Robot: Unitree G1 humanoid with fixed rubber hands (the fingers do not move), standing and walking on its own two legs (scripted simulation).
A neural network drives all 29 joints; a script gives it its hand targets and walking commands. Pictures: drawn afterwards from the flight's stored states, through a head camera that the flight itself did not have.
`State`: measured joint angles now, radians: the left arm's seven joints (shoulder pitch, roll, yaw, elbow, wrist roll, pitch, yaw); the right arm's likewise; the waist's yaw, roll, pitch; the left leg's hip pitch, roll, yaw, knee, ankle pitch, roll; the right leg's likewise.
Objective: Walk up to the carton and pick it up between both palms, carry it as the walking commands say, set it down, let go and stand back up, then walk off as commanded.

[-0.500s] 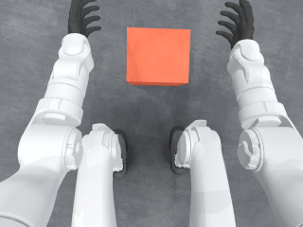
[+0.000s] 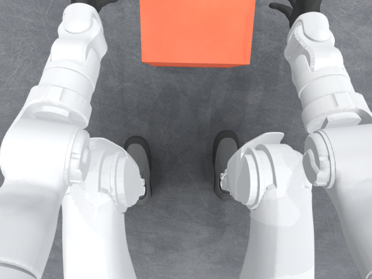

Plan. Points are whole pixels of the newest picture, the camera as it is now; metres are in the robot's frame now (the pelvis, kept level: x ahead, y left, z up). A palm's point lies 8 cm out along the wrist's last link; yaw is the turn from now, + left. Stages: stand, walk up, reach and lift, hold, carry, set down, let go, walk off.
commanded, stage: reach and lift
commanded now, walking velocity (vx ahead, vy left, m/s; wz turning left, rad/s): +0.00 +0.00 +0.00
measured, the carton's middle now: (194, 25) +0.51 -0.04 -0.29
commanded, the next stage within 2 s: none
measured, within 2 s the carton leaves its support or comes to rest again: leaves its support in 1.52 s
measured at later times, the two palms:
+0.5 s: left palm (94, 3) +0.54 +0.13 -0.20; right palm (296, 10) +0.51 -0.21 -0.20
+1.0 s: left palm (112, 2) +0.54 +0.10 -0.21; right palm (279, 5) +0.52 -0.18 -0.20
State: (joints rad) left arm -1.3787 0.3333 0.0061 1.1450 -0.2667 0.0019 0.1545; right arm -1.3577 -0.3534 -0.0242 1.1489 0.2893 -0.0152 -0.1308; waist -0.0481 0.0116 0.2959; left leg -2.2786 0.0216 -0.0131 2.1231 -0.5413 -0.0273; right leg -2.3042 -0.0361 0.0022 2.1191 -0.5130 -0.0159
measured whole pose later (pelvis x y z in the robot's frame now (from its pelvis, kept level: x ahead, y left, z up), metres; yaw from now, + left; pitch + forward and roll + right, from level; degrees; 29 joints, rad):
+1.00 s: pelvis +0.00 +0.00 -0.01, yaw +0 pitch +39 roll +1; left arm -1.51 0.26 -0.02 1.25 -0.25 -0.06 0.18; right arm -1.51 -0.30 0.01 1.27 0.28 -0.07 -0.15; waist -0.04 0.01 0.37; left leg -2.29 0.02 -0.01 2.16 -0.54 -0.02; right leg -2.32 -0.02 0.02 2.15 -0.50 0.00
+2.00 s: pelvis +0.00 +0.02 -0.01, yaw -2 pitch +41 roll +1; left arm -1.31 0.11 0.32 0.91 0.05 0.22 0.17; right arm -1.33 -0.19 -0.30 0.95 -0.05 0.23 -0.10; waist -0.04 0.03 0.15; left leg -2.32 -0.06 -0.03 2.16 -0.56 -0.05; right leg -2.35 0.02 0.06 2.14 -0.51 0.05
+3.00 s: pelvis +0.00 +0.01 +0.07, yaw -2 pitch +45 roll +1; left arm -1.10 -0.05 0.43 0.74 0.20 0.32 0.25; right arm -1.11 0.02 -0.42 0.75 -0.21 0.32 -0.22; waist -0.03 0.02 -0.12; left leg -2.14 -0.05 -0.03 1.89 -0.53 -0.04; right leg -2.18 0.02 0.06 1.87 -0.47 0.04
